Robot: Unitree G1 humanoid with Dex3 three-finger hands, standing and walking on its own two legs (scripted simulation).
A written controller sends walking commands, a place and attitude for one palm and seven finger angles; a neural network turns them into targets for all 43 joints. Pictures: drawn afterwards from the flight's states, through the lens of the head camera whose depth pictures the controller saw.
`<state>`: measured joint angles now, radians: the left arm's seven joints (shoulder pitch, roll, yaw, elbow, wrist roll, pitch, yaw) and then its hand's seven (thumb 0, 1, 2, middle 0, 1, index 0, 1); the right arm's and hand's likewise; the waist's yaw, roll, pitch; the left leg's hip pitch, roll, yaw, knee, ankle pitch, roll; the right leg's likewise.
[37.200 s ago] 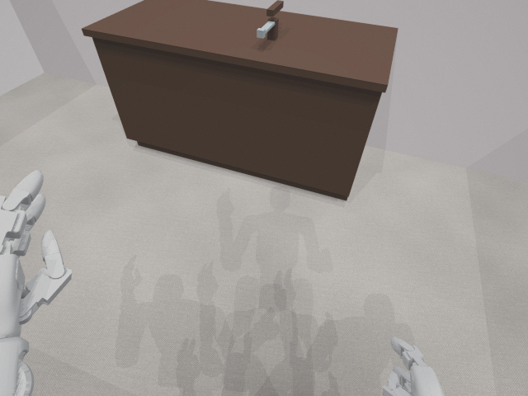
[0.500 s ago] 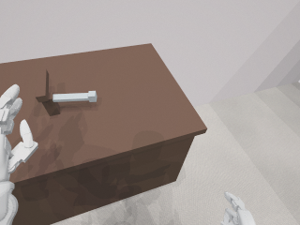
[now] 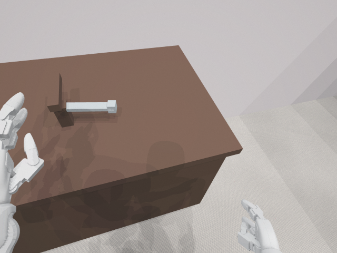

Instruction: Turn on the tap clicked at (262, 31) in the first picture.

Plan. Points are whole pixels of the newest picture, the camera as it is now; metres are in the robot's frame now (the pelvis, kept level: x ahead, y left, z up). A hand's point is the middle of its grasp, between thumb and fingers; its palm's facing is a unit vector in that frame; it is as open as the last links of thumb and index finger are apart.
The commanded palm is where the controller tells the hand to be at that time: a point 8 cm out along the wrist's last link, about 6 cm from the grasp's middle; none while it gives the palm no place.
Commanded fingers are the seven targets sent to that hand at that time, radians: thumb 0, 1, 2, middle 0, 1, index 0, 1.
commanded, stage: come to a stop and stand still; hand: left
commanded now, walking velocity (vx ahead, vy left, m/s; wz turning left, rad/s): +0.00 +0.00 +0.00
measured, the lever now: (112, 106) +0.50 +0.23 +0.01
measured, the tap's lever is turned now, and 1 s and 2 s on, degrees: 77 77 77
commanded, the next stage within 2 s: look again from close up in 0.04 s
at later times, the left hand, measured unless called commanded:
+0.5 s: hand (40, 165) +0.21 +0.25 +0.15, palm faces +0.39 -0.85 -0.36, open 7.4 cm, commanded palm +0.16 +0.28 +0.17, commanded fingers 0.00 0.90 0.90 -0.20 -0.30 -0.20 -0.30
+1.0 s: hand (35, 191) +0.18 +0.24 +0.14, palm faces +0.58 -0.76 -0.30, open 7.4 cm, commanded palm +0.13 +0.26 +0.16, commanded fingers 0.00 0.90 0.90 -0.20 -0.30 -0.20 -0.30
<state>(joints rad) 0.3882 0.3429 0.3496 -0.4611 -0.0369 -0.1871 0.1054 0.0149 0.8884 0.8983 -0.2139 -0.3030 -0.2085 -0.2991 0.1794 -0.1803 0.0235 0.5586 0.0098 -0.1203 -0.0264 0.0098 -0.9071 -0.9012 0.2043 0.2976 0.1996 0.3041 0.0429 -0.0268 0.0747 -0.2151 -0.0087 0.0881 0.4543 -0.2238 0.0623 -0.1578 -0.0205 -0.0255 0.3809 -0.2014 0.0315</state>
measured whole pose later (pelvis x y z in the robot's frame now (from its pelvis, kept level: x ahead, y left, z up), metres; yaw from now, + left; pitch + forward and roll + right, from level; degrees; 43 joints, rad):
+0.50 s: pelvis +0.00 +0.00 +0.00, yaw +0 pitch -1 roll -2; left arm 0.43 0.35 0.35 -0.46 -0.04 -0.19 0.11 0.01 0.89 0.90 -0.21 -0.30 -0.21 -0.30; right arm 0.20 -0.20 0.01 0.57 0.01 -0.10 -0.04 0.01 -0.91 -0.90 0.20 0.30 0.20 0.30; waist 0.02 -0.01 0.07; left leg -0.21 -0.01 0.08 0.45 -0.22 0.06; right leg -0.15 -0.02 -0.03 0.37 -0.19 0.03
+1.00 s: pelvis -0.04 -0.06 -0.02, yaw +6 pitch -3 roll -1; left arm 0.17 0.37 0.35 -0.19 -0.08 -0.05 0.11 0.02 0.89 0.90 -0.21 -0.30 -0.21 -0.30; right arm 0.13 -0.23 0.05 0.69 0.01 -0.15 -0.06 0.01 -0.91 -0.90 0.20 0.30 0.20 0.30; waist 0.09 0.04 0.02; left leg -0.36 0.01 -0.04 0.66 -0.26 0.00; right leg -0.29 0.02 -0.12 0.65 -0.32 -0.05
